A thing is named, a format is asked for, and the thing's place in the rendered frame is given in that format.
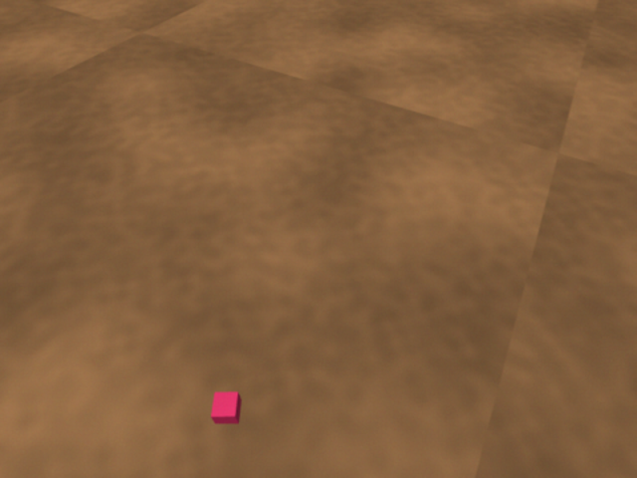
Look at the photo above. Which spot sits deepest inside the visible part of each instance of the cube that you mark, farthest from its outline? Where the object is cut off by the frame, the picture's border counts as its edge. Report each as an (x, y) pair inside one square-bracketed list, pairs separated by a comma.
[(226, 407)]

